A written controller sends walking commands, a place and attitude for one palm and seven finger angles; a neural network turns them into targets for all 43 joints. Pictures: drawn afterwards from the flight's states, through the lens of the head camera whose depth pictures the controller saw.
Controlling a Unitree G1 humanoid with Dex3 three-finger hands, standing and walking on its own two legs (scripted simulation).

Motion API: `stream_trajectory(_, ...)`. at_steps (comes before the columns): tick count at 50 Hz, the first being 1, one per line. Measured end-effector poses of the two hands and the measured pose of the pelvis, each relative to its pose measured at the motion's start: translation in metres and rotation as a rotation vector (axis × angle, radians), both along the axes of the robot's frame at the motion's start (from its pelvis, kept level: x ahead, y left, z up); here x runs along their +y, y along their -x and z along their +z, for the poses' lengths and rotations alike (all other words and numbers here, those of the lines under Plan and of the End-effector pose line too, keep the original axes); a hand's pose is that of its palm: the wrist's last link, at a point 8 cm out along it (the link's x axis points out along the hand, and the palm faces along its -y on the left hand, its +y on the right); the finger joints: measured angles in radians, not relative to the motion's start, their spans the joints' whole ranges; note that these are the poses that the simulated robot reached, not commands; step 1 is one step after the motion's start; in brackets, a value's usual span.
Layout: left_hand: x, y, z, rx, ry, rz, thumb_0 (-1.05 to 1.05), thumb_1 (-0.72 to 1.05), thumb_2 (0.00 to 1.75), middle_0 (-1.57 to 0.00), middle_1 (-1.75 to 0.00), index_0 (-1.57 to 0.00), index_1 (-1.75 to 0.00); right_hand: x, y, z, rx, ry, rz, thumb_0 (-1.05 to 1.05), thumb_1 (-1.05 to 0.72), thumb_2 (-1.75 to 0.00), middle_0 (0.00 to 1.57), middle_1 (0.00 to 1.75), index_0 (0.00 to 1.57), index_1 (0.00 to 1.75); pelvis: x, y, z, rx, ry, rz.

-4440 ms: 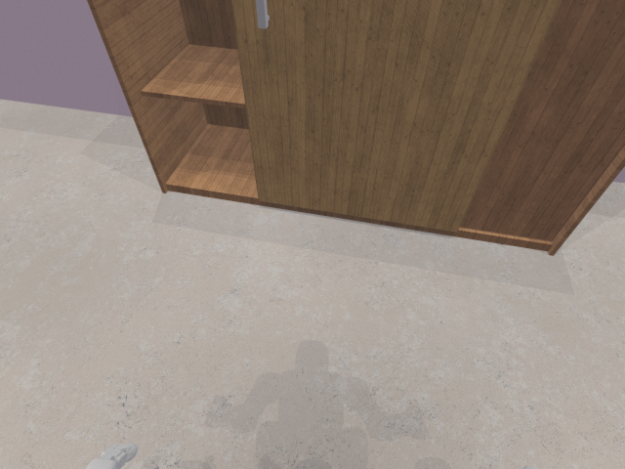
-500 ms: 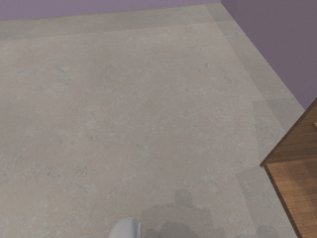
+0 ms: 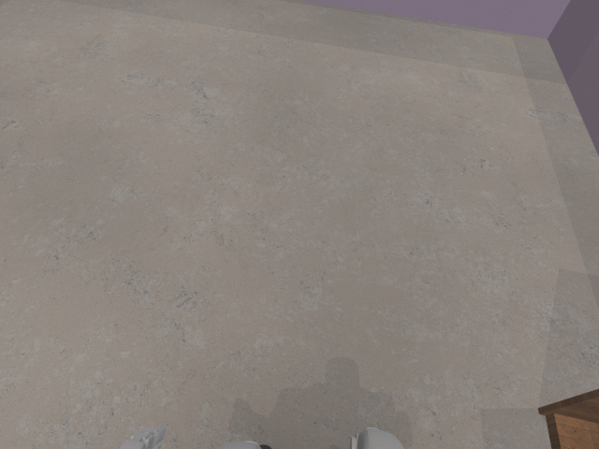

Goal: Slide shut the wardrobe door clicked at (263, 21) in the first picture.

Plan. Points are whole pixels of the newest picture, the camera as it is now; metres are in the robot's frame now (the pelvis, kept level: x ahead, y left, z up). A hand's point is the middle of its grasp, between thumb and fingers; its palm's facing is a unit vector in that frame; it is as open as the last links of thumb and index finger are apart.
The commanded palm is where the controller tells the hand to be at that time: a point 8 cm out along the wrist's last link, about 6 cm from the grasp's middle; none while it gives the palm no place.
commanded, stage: turn to face it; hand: right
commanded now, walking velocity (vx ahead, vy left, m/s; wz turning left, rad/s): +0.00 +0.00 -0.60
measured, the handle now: out of the picture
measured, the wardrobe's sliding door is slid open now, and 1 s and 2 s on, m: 0.47 0.47 0.47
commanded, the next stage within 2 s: none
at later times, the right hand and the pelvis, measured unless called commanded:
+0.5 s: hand out of the picture +0.07 -0.26 -0.16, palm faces +0.19 +0.95 -0.24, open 7.4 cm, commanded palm none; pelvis +0.01 -0.04 +0.01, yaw -10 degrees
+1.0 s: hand out of the picture -0.05 -0.20 -0.15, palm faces +0.49 +0.83 -0.26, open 7.4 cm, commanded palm none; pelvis -0.01 +0.00 +0.00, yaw -30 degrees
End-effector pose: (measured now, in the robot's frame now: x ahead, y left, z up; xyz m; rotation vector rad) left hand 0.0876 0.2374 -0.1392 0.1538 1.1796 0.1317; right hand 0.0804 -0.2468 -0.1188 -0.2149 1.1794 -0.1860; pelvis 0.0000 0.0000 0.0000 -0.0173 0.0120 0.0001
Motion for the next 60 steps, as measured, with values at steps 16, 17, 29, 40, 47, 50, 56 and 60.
stream_trajectory(16, -0.06, 0.026, 0.02, 0.13, -0.057, -0.048, 0.01, 0.92, 0.9, -0.2, -0.3, -0.2, -0.3, -0.041, 0.016, -0.022, 0.034, -0.104, -0.117, 0.0, -0.9, -0.9, 0.2, 0.3, 0.2, 0.3, -0.05, -0.024, 0.008, -0.006, -0.055, -0.091)
stream_trajectory(17, -0.061, 0.028, 0.02, 0.143, -0.056, -0.053, 0.01, 0.92, 0.9, -0.2, -0.3, -0.2, -0.3, -0.044, 0.02, -0.02, 0.044, -0.099, -0.127, 0.0, -0.9, -0.9, 0.2, 0.3, 0.2, 0.3, -0.051, -0.023, 0.009, -0.001, -0.057, -0.099)
stream_trajectory(29, -0.027, 0.039, 0.005, 0.235, -0.044, -0.116, 0.01, 0.91, 0.9, -0.2, -0.3, -0.2, -0.3, -0.048, 0.023, 0.0, 0.001, 0.003, -0.209, 0.0, -0.91, -0.9, 0.2, 0.3, 0.19, 0.3, -0.026, -0.006, 0.006, 0.025, -0.04, -0.229)
stream_trajectory(40, 0.011, -0.034, -0.002, 0.11, -0.031, -0.267, 0.01, 0.91, 0.9, -0.2, -0.3, -0.19, -0.3, -0.008, 0.063, 0.024, -0.093, 0.054, -0.319, 0.0, -0.9, -0.9, 0.2, 0.3, 0.2, 0.3, 0.009, 0.001, 0.007, -0.022, 0.026, -0.381)
stream_trajectory(47, -0.01, -0.081, 0.007, 0.066, -0.058, -0.415, 0.01, 0.91, 0.9, -0.19, -0.3, -0.19, -0.3, 0.007, 0.123, 0.011, -0.04, 0.016, -0.446, 0.0, -0.9, -0.89, 0.21, 0.3, 0.2, 0.3, 0.009, 0.008, 0.006, -0.028, 0.025, -0.482)
stream_trajectory(50, -0.033, -0.099, 0.011, 0.046, -0.07, -0.488, 0.01, 0.91, 0.9, -0.19, -0.3, -0.19, -0.3, 0.009, 0.159, 0.001, 0.017, -0.008, -0.509, 0.0, -0.9, -0.89, 0.21, 0.3, 0.2, 0.3, 0.003, 0.014, 0.004, -0.021, 0.016, -0.52)
stream_trajectory(56, -0.101, -0.129, 0.017, -0.049, -0.092, -0.651, 0.01, 0.91, 0.9, -0.19, -0.3, -0.19, -0.3, 0.001, 0.238, -0.029, 0.126, -0.058, -0.649, 0.0, -0.9, -0.89, 0.21, 0.3, 0.2, 0.3, -0.022, 0.028, -0.011, -0.01, -0.02, -0.601)
stream_trajectory(60, -0.136, -0.129, 0.028, -0.099, -0.086, -0.713, 0.01, 0.91, 0.9, -0.2, -0.3, -0.19, -0.3, -0.011, 0.272, -0.036, 0.184, -0.069, -0.714, 0.0, -0.9, -0.9, 0.2, 0.3, 0.2, 0.3, -0.032, 0.037, -0.009, -0.018, -0.022, -0.629)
